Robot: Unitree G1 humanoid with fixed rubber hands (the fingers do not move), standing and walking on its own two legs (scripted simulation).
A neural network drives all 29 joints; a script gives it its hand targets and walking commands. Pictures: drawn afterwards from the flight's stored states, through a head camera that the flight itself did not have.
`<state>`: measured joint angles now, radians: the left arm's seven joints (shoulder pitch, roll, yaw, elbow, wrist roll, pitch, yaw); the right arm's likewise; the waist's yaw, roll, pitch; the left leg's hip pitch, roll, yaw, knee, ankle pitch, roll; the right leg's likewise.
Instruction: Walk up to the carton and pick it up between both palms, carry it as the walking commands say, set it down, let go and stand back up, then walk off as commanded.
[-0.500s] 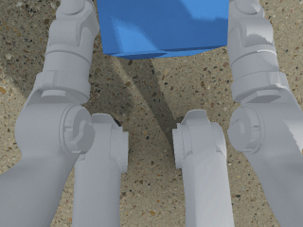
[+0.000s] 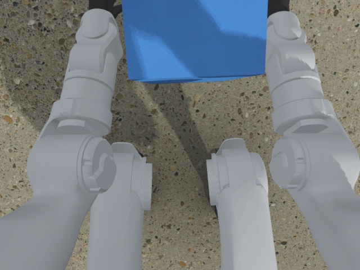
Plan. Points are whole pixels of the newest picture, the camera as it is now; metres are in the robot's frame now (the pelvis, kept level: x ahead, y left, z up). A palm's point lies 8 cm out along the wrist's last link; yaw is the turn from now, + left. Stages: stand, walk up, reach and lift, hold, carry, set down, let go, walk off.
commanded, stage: set down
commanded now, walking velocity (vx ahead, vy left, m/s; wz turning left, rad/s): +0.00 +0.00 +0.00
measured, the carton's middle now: out of the picture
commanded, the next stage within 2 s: let go in 1.80 s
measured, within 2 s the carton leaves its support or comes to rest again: neither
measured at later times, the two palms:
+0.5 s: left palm (89, 24) +0.53 +0.14 -0.18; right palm (292, 6) +0.54 -0.20 -0.16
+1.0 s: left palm out of the picture +0.54 +0.14 -0.05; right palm out of the picture +0.54 -0.21 -0.05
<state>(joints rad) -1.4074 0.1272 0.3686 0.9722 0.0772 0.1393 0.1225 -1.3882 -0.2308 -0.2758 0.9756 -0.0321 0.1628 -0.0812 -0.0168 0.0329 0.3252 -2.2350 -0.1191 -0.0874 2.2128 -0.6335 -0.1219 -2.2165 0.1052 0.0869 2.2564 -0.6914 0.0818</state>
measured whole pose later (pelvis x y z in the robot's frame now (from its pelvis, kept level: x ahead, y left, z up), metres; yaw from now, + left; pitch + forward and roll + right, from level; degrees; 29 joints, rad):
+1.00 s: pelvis -0.02 +0.00 +0.09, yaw -1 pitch +30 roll +2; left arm -1.38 0.30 0.18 0.71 -0.17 0.26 0.18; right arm -1.42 -0.39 -0.17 0.75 0.13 0.25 -0.09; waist -0.02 -0.01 0.52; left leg -1.89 -0.08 -0.06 1.94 -0.58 -0.08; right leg -1.89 0.07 0.09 1.99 -0.61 0.06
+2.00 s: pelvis +0.00 +0.00 +0.31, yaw -3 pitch +24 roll +2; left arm -1.18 0.25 0.24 0.64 0.02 0.27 0.10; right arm -1.25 -0.34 -0.21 0.72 0.00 0.26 -0.03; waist 0.00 -0.02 0.53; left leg -1.17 -0.04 -0.07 1.06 -0.32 -0.06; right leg -1.19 0.06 0.12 1.10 -0.34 0.03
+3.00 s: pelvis +0.13 +0.02 +0.41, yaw -3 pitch -1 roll +0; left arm 0.24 0.23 0.03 0.44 -0.01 0.10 -0.06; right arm 0.21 -0.21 -0.04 0.45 -0.02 0.08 0.07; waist 0.00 0.01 0.05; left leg -0.11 -0.02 -0.07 0.43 -0.29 0.00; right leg -0.10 0.00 0.10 0.42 -0.30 0.03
